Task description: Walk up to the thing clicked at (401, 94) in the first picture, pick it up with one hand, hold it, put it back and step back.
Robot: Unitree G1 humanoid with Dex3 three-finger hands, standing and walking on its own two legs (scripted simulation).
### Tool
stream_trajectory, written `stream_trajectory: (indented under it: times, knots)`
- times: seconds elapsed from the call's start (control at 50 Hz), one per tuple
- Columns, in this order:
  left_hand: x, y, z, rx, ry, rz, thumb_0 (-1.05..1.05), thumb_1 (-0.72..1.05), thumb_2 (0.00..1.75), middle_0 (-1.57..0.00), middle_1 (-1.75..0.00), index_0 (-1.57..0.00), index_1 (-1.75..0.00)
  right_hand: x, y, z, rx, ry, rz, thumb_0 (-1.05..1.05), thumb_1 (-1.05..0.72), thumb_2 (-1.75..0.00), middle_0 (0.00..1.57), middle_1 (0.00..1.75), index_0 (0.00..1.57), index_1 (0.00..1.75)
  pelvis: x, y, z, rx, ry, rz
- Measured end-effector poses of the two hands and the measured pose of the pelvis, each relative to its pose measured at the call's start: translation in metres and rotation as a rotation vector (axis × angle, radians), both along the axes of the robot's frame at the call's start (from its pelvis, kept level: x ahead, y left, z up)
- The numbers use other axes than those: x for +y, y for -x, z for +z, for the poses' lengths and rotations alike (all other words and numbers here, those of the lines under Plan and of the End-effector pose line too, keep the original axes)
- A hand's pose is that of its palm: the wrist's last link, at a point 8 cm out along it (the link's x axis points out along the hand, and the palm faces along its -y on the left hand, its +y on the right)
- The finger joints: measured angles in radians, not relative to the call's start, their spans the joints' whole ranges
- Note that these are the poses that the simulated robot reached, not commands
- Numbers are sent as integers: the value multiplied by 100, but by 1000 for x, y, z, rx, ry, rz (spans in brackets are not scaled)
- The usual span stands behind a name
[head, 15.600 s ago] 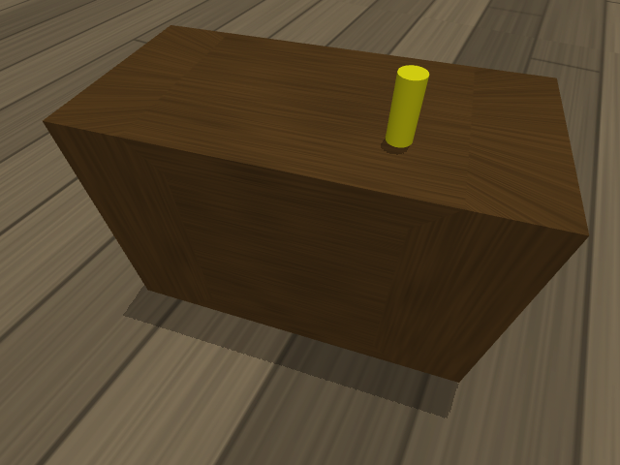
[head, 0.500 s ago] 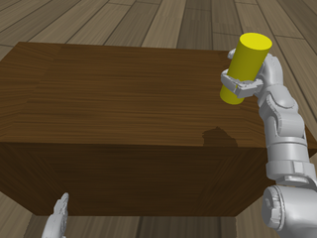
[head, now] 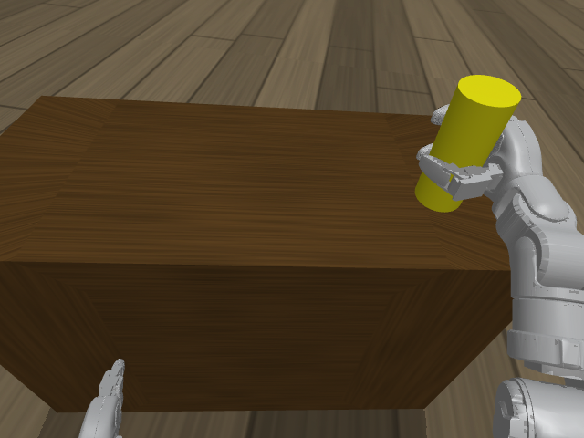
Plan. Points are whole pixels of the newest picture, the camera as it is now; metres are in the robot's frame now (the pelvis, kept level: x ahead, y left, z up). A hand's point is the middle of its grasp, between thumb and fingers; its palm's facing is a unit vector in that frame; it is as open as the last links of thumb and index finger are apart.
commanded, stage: lift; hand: right
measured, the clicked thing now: (459, 150) +0.37 -0.16 +0.26
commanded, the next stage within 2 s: hold in 0.12 s
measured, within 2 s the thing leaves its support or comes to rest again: neither
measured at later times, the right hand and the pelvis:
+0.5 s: hand (466, 151) +0.36 -0.17 +0.26, palm faces -0.01 +1.00 -0.05, open 8.5 cm; pelvis +0.01 +0.00 +0.00, yaw +0 degrees
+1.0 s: hand (475, 154) +0.35 -0.17 +0.27, palm faces -0.04 +1.00 -0.06, open 8.5 cm; pelvis +0.02 +0.00 +0.00, yaw -1 degrees
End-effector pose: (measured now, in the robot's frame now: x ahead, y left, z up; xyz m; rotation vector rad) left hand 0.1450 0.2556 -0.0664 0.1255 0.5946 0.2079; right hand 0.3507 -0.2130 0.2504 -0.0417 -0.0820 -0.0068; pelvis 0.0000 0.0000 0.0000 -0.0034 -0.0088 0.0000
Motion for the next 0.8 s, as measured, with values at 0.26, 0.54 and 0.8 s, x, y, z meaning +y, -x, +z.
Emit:
stream_trajectory:
  times: [0.26, 0.54, 0.8]
  knots:
    - [-7, -14, 2, -42, 14, -14, -1, -51, 2, -3, -4, -5, -2, 1, 8, 5, 25, 4, 21, 0, 27, -119, 82, 108, 83, 109, -2, -4, 2, -11, -3, -4]
    - [4, -20, -1, -19, -3, 8, -1, -52, 3, -4, -4, -5, -3, -7, 10, 15, 6, 12, 28, 0, 27, -120, 82, 108, 83, 109, 1, -13, 4, -11, -3, -9]
    - [1, -32, 0, -39, 16, -11, -1, -52, 4, -4, -4, -5, -3, -12, 21, 18, 13, 23, 29, 0, 27, -120, 82, 108, 83, 109, 3, -19, 5, -14, -3, -14]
